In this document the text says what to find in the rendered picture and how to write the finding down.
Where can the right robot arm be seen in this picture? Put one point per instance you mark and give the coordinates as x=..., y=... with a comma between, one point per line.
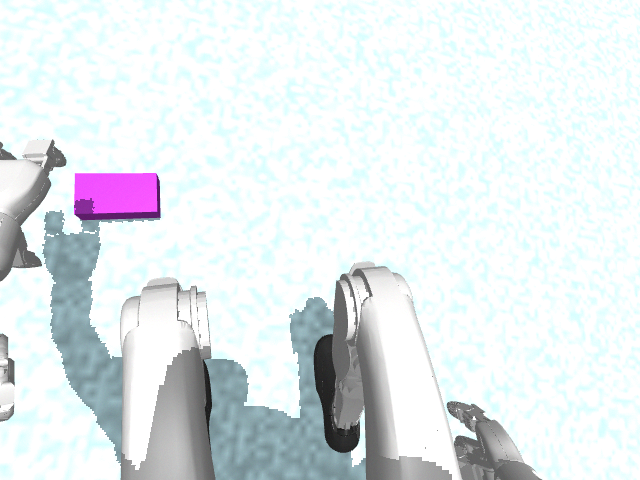
x=516, y=471

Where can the small box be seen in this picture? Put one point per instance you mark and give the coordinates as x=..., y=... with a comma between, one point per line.
x=101, y=196

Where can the left robot hand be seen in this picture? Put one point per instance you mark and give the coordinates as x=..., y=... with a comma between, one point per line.
x=23, y=186

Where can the left robot arm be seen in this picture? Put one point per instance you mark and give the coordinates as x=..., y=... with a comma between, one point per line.
x=10, y=236

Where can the right robot hand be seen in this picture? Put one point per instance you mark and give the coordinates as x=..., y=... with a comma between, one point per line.
x=478, y=460

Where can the right robot foot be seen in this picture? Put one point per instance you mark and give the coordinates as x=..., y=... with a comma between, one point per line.
x=338, y=439

